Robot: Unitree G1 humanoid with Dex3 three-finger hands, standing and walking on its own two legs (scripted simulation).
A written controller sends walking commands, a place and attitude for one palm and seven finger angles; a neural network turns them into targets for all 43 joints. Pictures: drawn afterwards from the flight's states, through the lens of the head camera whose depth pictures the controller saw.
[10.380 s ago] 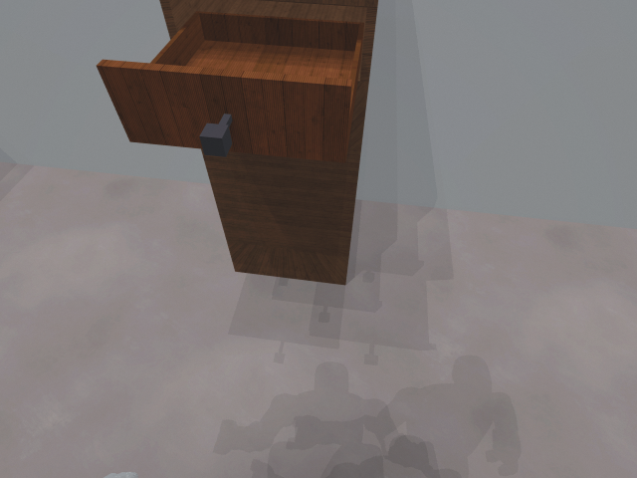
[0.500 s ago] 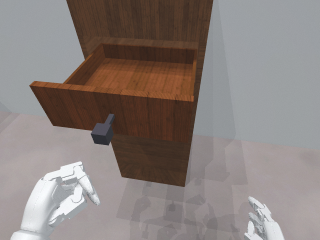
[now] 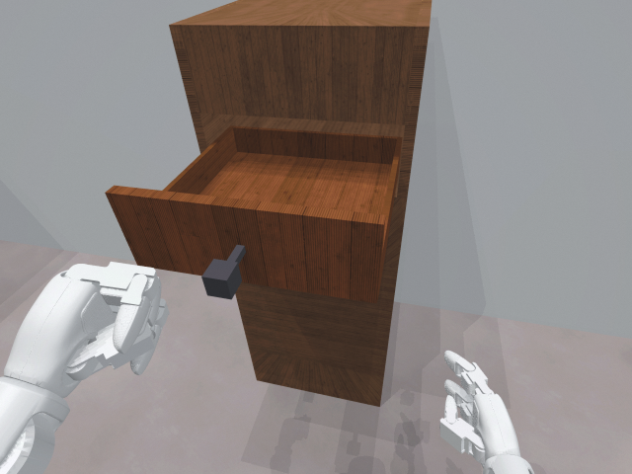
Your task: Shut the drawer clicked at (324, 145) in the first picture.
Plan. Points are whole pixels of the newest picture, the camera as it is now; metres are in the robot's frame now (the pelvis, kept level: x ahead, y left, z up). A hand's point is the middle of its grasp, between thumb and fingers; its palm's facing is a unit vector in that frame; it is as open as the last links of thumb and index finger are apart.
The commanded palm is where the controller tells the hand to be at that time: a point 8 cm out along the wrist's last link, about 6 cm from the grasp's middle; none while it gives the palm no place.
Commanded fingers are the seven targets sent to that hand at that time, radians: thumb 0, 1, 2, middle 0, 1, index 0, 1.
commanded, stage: raise the hand and make a fist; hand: left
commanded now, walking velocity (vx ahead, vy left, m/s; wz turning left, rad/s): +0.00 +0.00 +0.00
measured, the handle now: (228, 268) +0.32 +0.18 +0.14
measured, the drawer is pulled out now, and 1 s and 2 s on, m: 0.29 0.29 0.29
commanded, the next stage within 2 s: bring the fist close to the handle in 0.36 s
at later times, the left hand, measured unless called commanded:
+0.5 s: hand (137, 327) +0.16 +0.19 +0.22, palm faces +0.08 -0.97 -0.24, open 3.3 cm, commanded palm +0.10 +0.22 +0.23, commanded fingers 0.00 0.90 0.90 -1.40 -1.60 -1.40 -1.60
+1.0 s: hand (193, 337) +0.19 +0.16 +0.17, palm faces -0.06 -0.99 -0.08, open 3.3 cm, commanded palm +0.15 +0.21 +0.18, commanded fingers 0.00 0.90 0.90 -1.40 -1.60 -1.40 -1.60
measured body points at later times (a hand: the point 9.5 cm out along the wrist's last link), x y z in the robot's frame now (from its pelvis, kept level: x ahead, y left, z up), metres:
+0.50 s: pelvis -0.02 -0.02 +0.00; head -0.07 -0.06 +0.44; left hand +0.15 +0.24 +0.23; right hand +0.20 -0.26 -0.05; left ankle -0.02 +0.09 -0.73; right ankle +0.01 -0.09 -0.73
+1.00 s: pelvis +0.00 +0.02 +0.00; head -0.04 -0.01 +0.45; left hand +0.18 +0.22 +0.18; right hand +0.21 -0.18 -0.05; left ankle -0.02 +0.09 -0.73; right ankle +0.01 -0.09 -0.73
